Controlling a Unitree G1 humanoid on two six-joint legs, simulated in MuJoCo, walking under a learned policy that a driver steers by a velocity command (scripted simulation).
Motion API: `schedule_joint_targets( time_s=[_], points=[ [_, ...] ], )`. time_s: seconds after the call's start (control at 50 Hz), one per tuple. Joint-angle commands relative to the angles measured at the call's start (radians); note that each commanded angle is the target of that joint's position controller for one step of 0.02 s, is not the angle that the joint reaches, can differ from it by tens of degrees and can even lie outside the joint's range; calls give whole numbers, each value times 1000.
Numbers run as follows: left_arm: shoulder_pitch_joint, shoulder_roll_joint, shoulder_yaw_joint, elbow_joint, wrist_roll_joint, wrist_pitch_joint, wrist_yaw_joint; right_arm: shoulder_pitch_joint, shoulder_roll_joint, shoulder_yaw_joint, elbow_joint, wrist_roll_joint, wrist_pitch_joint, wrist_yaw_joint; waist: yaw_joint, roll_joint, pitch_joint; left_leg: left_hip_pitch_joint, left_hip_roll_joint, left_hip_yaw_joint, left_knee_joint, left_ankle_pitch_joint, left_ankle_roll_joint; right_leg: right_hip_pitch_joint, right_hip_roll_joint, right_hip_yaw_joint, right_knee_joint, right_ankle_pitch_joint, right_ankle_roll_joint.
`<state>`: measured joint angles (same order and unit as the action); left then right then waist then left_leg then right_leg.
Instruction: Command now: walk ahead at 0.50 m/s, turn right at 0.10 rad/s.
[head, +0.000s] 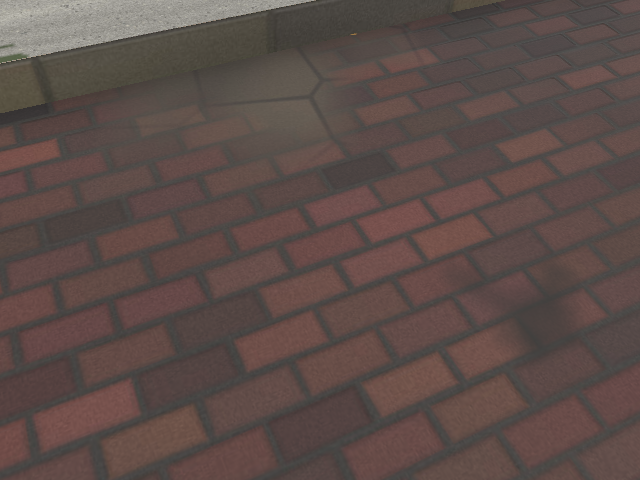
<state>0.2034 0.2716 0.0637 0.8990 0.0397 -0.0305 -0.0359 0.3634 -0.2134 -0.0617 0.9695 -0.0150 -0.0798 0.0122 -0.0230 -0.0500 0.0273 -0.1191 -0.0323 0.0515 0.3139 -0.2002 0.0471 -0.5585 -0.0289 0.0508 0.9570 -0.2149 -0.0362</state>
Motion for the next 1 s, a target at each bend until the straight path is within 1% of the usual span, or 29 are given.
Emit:
schedule_joint_targets(
  time_s=[0.02,0.08,0.16,0.18,0.2,0.22,0.24,0.26,0.28,0.3,0.32,0.36,0.4,0.44,0.5,0.56,0.6,0.64,0.68,0.7,0.72,0.74,0.76,0.78,0.8,0.82,0.84,0.9,1.0],
  points=[
    [-100,14,-12,-77,-5,-9,-6,1,-118,-20,-35,7,-18,-1,7,144,21,17,225,-168,-178,203,138,-63,-38,-56,-136,101,32],
    [-189,0,-25,-96,-13,-12,-7,48,-136,-23,-13,4,-17,-2,-18,157,38,18,217,-127,-171,229,126,5,-26,-98,-294,138,33],
    [-222,23,-23,-111,-15,-18,3,86,-158,-27,12,-4,-11,-8,-19,163,44,82,267,-137,-114,319,120,76,-9,-117,-387,76,-8],
    [-199,28,-20,-106,-13,-22,6,80,-161,-28,15,-6,-7,-10,-3,161,36,95,275,-136,-76,372,113,120,4,-122,-414,44,-22],
    [-126,33,-14,-81,-9,-29,10,67,-164,-28,17,-3,-4,-11,36,152,10,94,262,-115,9,482,100,221,30,-135,-464,41,-39],
    [14,53,-2,-28,0,-41,17,69,-144,-21,22,0,0,-10,92,102,-62,60,213,-64,189,554,81,403,50,-136,-523,49,-62],
    [189,123,19,8,22,-55,29,65,-104,-6,-4,7,0,-8,156,5,-181,-105,158,-24,456,364,55,652,-117,52,-556,-49,-111],
    [267,233,47,23,20,-50,37,156,-1,17,-33,34,0,-3,133,-265,-292,-442,-6,47,792,-244,13,888,-394,495,-677,-185,-214],
    [206,184,39,11,-10,-39,37,106,-125,-15,-15,8,11,-16,122,-109,-235,-511,22,-88,901,-296,34,790,-383,534,-712,-221,-203],
    [103,121,20,-8,-13,-39,35,45,-128,-21,-27,9,8,-9,85,-53,-110,-522,70,-117,897,-204,47,663,-338,378,-721,-178,-174],
    [51,66,6,-12,-10,-48,33,23,-101,-15,-25,14,5,-4,62,-24,-49,-490,100,-116,857,-132,46,560,-295,270,-757,-81,-147],
    [26,18,-8,-1,-17,-63,43,31,-77,-16,-9,-8,27,6,22,-46,0,-438,126,-109,803,-74,31,469,-224,117,-796,40,-96],
    [65,20,-8,17,-22,-79,47,25,-60,-17,-6,-12,48,16,10,-31,-1,-432,121,-98,797,-44,17,458,-214,47,-808,151,-92],
    [118,18,-14,51,-30,-92,48,-15,-44,-17,-14,-17,55,17,0,-8,22,-452,104,-89,756,-21,0,453,-205,-8,-784,444,-115],
    [149,15,-24,85,-35,-88,48,-85,-24,-6,-34,-25,56,10,-14,-22,24,-461,101,-27,619,38,-28,463,-176,-69,-729,764,-139],
    [174,22,-31,108,-32,-74,49,-190,-5,15,-59,-12,47,1,16,-41,20,-371,61,27,419,108,-39,451,-130,-89,-693,855,-135],
    [199,44,-26,124,-29,-63,51,-210,-25,17,-66,-4,46,-13,27,-55,4,-347,37,27,364,121,-30,496,-135,-60,-645,893,-137],
    [192,58,-18,123,-26,-50,55,-203,-56,13,-70,-1,40,-29,22,-63,-7,-325,28,6,316,82,-11,532,-150,-14,-577,892,-140],
    [164,58,-12,116,-28,-40,59,-117,-86,3,-44,0,28,-43,-15,-49,-31,-220,18,-8,196,103,12,538,-136,25,-467,817,-115],
    [143,57,-9,106,-39,-38,58,-38,-106,-5,-23,-10,13,-50,-55,-1,-65,-72,48,-22,92,307,25,476,-93,10,-345,707,-84],
    [149,20,-18,64,-57,-40,60,59,-192,-24,-20,-29,-2,-58,-67,120,-181,162,262,-186,134,770,71,321,-27,-26,-120,344,-49],
    [311,-74,-29,74,-77,-20,70,26,-245,-35,-50,-10,10,-50,-3,300,-322,342,526,-400,183,1195,242,128,139,-89,178,-460,-25],
    [299,20,-2,98,-41,9,78,-1,-202,-30,-76,23,31,-45,-15,175,-336,235,499,-373,141,957,267,115,99,-25,274,-473,-26],
    [225,30,11,81,-23,23,71,-89,-142,-13,-96,19,42,-49,8,133,-208,97,442,-301,74,684,244,87,65,-17,300,-398,-19],
    [181,18,15,66,-13,33,63,-163,-99,1,-112,8,53,-58,31,125,-103,-22,386,-242,9,459,207,73,33,-19,269,-331,-8],
    [157,16,21,55,-8,47,57,-187,-83,6,-115,-1,59,-67,43,158,-44,-103,348,-186,-33,342,184,78,14,-20,238,-283,7],
    [172,2,21,54,-3,62,51,-195,-81,7,-115,-7,63,-74,55,182,-28,-165,319,-134,-51,290,177,110,17,-40,234,-248,23],
    [178,-22,19,38,-10,87,48,-186,-102,2,-114,-13,57,-74,68,155,-59,-184,317,-70,-55,240,192,136,22,-65,144,-226,43],
    [65,1,13,-41,-16,109,26,-203,-154,-14,-127,-17,67,-58,39,192,-89,-176,350,-26,-66,38,176,195,0,-102,-78,-190,27]
  ],
)
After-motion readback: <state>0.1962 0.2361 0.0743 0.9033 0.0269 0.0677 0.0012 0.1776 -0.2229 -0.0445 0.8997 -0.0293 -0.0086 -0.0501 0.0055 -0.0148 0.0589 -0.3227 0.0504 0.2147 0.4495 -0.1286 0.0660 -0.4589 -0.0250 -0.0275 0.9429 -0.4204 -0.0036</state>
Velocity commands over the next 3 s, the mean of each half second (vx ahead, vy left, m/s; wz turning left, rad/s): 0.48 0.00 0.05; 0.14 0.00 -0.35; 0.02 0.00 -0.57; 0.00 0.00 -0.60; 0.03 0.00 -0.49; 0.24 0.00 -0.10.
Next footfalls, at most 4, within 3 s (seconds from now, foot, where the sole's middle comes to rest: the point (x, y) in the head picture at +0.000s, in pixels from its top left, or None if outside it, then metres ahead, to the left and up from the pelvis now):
0.22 right None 0.26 -0.13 -0.78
0.70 left None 0.47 0.04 -0.78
1.14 right None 0.35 -0.16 -0.78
1.66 left None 0.42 0.01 -0.78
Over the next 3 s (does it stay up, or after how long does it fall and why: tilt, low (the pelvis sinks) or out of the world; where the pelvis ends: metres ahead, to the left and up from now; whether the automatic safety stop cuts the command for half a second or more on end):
stays up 0.39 -0.17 -0.01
